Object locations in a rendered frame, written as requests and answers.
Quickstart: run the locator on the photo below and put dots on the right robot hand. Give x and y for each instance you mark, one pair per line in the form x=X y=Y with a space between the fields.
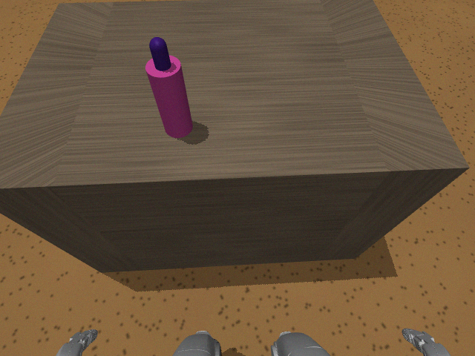
x=424 y=343

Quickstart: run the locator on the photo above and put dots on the bottle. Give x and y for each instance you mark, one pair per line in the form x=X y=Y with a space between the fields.
x=167 y=83

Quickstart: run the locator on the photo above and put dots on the left robot hand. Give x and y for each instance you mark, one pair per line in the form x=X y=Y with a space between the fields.
x=78 y=343

